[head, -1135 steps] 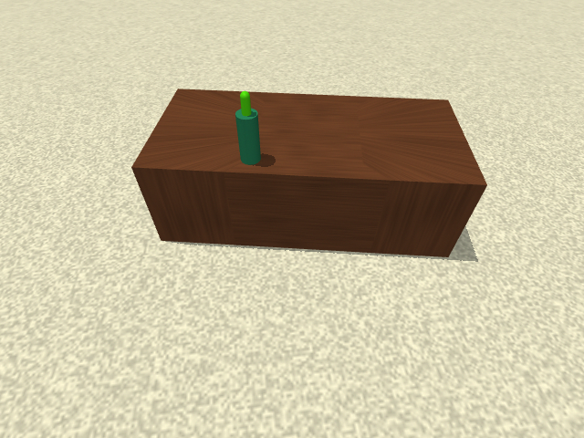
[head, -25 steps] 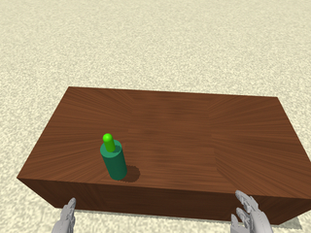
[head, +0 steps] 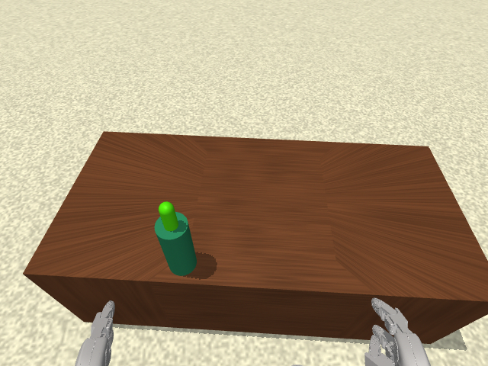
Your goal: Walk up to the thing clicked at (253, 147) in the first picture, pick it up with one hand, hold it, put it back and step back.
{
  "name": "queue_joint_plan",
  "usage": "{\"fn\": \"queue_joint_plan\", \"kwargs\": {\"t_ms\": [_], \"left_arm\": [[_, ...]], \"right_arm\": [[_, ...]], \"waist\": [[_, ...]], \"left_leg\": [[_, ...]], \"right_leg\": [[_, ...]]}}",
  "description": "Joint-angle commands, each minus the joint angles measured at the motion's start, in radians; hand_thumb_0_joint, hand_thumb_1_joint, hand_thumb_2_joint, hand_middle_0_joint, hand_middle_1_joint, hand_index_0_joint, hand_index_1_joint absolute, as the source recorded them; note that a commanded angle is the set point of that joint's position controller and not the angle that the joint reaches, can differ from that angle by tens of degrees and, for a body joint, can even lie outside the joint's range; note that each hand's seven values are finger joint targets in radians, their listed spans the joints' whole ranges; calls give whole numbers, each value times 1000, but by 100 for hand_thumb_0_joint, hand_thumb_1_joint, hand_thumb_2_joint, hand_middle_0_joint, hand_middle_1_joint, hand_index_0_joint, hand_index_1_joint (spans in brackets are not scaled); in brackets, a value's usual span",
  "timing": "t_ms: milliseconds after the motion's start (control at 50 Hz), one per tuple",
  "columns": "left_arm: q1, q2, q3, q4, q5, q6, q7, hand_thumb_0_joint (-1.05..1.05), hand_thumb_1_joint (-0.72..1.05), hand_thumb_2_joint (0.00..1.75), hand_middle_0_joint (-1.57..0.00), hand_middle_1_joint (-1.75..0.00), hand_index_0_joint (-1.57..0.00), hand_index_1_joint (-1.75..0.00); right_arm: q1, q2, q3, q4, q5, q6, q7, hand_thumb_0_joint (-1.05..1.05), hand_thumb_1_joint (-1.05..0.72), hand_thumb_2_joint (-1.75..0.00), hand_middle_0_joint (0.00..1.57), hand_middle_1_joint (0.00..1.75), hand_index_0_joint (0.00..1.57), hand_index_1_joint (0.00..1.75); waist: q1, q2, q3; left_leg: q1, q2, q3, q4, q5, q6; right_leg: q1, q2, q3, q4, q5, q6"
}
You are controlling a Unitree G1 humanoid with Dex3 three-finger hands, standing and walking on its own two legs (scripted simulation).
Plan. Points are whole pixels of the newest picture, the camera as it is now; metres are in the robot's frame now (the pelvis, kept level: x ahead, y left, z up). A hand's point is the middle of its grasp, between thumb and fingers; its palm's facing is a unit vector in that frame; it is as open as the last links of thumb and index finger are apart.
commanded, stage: home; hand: left
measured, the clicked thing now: (175, 237) +0.46 +0.17 -0.17
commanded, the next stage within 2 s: stand in 1.48 s
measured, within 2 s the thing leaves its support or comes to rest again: neither
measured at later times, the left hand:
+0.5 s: hand (131, 352) +0.19 +0.19 -0.05, palm faces +0.10 -0.97 -0.23, open 17.2 cm
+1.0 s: hand (133, 352) +0.19 +0.18 -0.05, palm faces +0.10 -0.97 -0.24, open 17.3 cm
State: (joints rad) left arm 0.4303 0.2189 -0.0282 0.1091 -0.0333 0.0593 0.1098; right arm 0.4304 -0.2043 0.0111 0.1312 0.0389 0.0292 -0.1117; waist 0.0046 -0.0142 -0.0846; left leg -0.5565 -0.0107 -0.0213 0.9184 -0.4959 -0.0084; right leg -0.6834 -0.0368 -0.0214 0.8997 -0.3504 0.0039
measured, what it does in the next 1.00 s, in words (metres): stands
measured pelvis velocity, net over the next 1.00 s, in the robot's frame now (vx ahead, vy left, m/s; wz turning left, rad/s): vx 0.02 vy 0.00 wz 0.01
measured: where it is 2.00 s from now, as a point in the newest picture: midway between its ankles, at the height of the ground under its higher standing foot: outside the picture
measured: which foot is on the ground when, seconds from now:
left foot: down 0.00-1.00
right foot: down 0.00-1.00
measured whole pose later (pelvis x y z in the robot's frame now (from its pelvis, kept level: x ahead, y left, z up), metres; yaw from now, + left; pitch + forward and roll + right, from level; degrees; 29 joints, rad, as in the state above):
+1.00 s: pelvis +0.02 +0.00 +0.00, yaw +0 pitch +9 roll +0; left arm 0.48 0.22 -0.01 0.02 -0.03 0.11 0.11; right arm 0.38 -0.22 0.02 0.27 0.04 0.01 -0.11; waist -0.01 -0.01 -0.11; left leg -0.57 0.00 -0.04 0.95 -0.54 -0.01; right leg -0.68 -0.03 -0.04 0.92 -0.39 0.00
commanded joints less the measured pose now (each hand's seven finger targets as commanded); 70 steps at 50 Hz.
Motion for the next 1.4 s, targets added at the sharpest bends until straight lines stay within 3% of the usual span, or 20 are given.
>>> {"fn": "queue_joint_plan", "kwargs": {"t_ms": [0, 40, 80, 200, 280, 300, 500, 580, 600, 660, 740, 820, 860, 880, 900, 940, 1040, 1140, 1240, 1380], "left_arm": [[-23, 88, 53, -171, 4, -52, 11, 0, -47, 10, -6, -7, -6, -7], [-36, 104, 61, -214, 4, -51, 11, 0, -48, 10, -6, -7, -6, -7], [-24, 102, 60, -192, 5, -47, 13, 0, -47, 10, -6, -7, -6, -7], [-33, 100, 63, -216, 6, -44, 11, 0, -50, 9, -5, -6, -5, -6], [25, 81, 59, -136, 6, -32, 5, 0, -51, 8, -5, -6, -5, -6], [-22, 89, 56, -209, 3, -38, 2, 0, -51, 8, -5, -6, -5, -6], [1, 92, 68, -191, 4, -29, -6, 0, -49, 9, -5, -6, -5, -6], [-39, 99, 64, -250, 2, -33, -8, 0, -49, 9, -6, -6, -5, -6], [-6, 102, 75, -217, 4, -30, -7, 0, -49, 9, -6, -6, -5, -6], [18, 90, 64, -205, 4, -25, -9, 0, -50, 9, -5, -6, -5, -6], [5, 91, 68, -205, 2, -22, -11, 0, -51, 8, -5, -6, -5, -6], [4, 95, 77, -228, 2, -25, -13, 0, -47, 10, -6, -7, -6, -7], [15, 85, 69, -198, 2, -22, -16, 0, -48, 10, -6, -7, -6, -7], [29, 126, 111, -304, 6, -16, 5, 0, -53, 7, -5, -6, -5, -6], [44, 96, 84, -273, 9, -3, 6, 0, -55, 6, -5, -5, -5, -5], [59, 88, 67, -276, 7, 13, 13, 0, -54, 6, -5, -6, -5, -6], [31, 95, 61, -304, 13, 28, 26, 0, -53, 7, -5, -6, -5, -6], [34, 102, 72, -315, 16, 54, 37, 0, -56, 5, -5, -5, -5, -5], [62, 88, 57, -303, 19, 74, 39, 0, -57, 4, -5, -5, -5, -5], [31, 97, 71, -305, 23, 89, 42, 0, -57, 4, -5, -5, -5, -5]], "right_arm": [[-19, -90, -43, -195, -6, -68, -13, 0, -90, -90, 20, 30, 20, 30], [-2, -92, -45, -187, -5, -67, -12, 0, -90, -90, 20, 30, 20, 30], [-16, -111, -60, -182, -7, -68, -15, 0, -90, -90, 20, 30, 20, 30], [-5, -92, -51, -171, -7, -66, -11, 0, -90, -90, 20, 30, 20, 30], [-14, -123, -75, -183, -8, -66, -6, 0, -90, -90, 20, 30, 20, 30], [-19, -95, -49, -175, -5, -65, -1, 0, -90, -90, 20, 30, 20, 30], [-2, -113, -65, -181, -7, -69, 6, 0, -90, -90, 20, 30, 20, 30], [-10, -85, -42, -189, -4, -67, 6, 0, -90, -90, 20, 30, 20, 30], [5, -108, -65, -197, -6, -66, 3, 0, -90, -90, 20, 30, 20, 30], [1, -113, -69, -193, -9, -65, 3, 0, -90, -90, 20, 30, 20, 30], [-4, -100, -55, -190, -6, -64, 9, 0, -90, -90, 20, 30, 20, 30], [1, -98, -60, -212, -6, -64, 8, 0, -90, -90, 20, 30, 20, 30], [3, -107, -65, -212, -7, -62, 5, 0, -90, -90, 20, 30, 20, 30], [-71, -135, -51, 28, 0, -63, -3, 0, -90, -90, 20, 30, 20, 30], [-65, -129, -45, 3, 2, -71, -10, 0, -90, -90, 20, 30, 20, 30], [-87, -127, -46, -1, 3, -87, -15, 0, -90, -90, 20, 30, 20, 30], [-126, -127, -43, 90, -4, -111, -28, 0, -90, -90, 20, 30, 20, 30], [-166, -131, -45, 137, -7, -140, -37, 0, -90, -90, 20, 30, 20, 30], [-179, -135, -48, 164, -13, -161, -40, 0, -90, -90, 20, 30, 20, 30], [-193, -129, -42, 184, -16, -189, -48, 0, -90, -90, 20, 30, 20, 30]], "waist": [[-10, 6, -105], [-3, 35, -147], [-1, 14, -111], [6, 22, -137], [0, -4, -97], [8, 25, -104], [-1, 25, -127], [6, 36, -151], [-3, 16, -157], [5, 24, -154], [9, 23, -105], [1, 1, -147], [-6, -17, -115], [2, 7, -143], [-17, 9, -129], [-18, 4, -127], [-36, 51, -118], [-29, 36, -110], [-24, 41, -124], [-24, 7, -105]], "left_leg": [[-85, -13, 50, -179, 77, 29], [-58, -11, 47, -168, 156, 21], [-67, -8, 42, -173, 159, 19], [-55, -4, 32, -159, 246, 9], [-63, -1, 29, -172, 240, 7], [-61, 0, 24, -177, 232, 5], [-51, 1, 25, -164, 268, 0], [-49, -5, 26, -152, 276, 3], [-46, -2, 25, -152, 286, 3], [-46, 0, 24, -149, 323, -4], [-70, -2, 23, -161, 257, -1], [-65, -8, 31, -142, 262, 7], [-74, -10, 38, -140, 244, 11], [-62, -7, 8, -129, 217, 10], [-52, -8, 13, -132, 210, 11], [-61, -8, 10, -131, 200, 12], [-59, -5, 14, -114, 227, 14], [-65, -2, 7, -120, 187, 18], [-49, 6, -7, -124, 252, 6], [-70, -1, 5, -130, 150, 21]], "right_leg": [[205, 11, -15, -153, 14, -4], [216, 13, -16, -130, 78, -13], [206, 14, -23, -130, 78, -12], [216, 17, -26, -110, 139, -20], [202, 21, -31, -113, 126, -19], [205, 19, -31, -110, 119, -20], [199, 20, -31, -95, 146, -22], [219, 14, -27, -97, 158, -21], [214, 16, -29, -91, 166, -22], [208, 18, -33, -80, 189, -25], [187, 16, -35, -96, 130, -21], [208, 14, -28, -95, 153, -18], [202, 11, -24, -104, 145, -14], [211, 28, -34, -102, 130, -18], [204, 27, -32, -111, 124, -18], [207, 26, -33, -119, 120, -17], [196, 26, -33, -116, 150, -19], [194, 27, -38, -126, 111, -16], [201, 35, -54, -107, 146, -21], [206, 31, -44, -139, 73, -12]]}}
